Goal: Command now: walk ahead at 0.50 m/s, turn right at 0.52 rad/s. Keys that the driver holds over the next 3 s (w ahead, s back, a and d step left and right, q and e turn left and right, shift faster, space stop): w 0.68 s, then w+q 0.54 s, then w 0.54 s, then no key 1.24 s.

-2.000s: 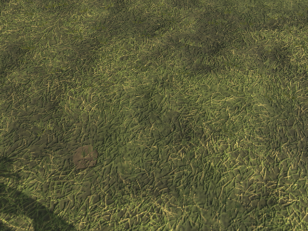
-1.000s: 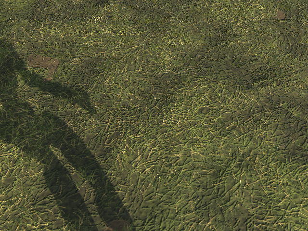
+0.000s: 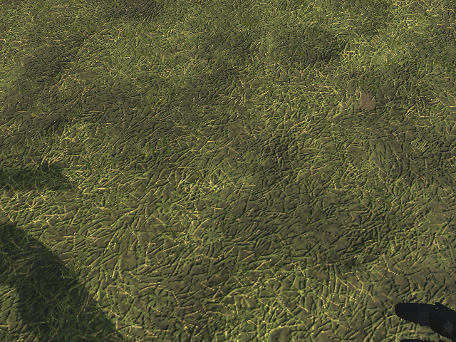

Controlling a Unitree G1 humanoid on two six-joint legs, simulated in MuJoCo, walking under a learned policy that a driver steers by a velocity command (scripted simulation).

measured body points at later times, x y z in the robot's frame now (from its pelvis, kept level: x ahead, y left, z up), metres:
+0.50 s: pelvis +0.26 -0.05 +0.00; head +0.29 -0.07 +0.45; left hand +0.51 +0.16 -0.07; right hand +0.23 -0.34 -0.13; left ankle +0.12 +0.11 -0.67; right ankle +0.33 -0.16 -0.72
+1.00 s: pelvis +0.53 -0.04 -0.01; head +0.57 -0.03 +0.44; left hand +0.55 +0.25 -0.14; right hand +0.74 -0.28 -0.09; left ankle +0.65 +0.05 -0.73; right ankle +0.34 -0.16 -0.70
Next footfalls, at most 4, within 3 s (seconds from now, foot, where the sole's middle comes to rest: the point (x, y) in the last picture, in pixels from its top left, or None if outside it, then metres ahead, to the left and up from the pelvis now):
0.44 right None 0.37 -0.17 -0.76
0.96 left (236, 273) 0.68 0.05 -0.76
1.46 right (289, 199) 0.98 -0.12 -0.76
1.96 left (212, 150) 1.19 0.17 -0.76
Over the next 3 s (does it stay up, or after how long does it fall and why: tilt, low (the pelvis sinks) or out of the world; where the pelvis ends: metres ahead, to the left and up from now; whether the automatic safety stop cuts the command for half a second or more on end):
stays up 1.17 0.04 0.01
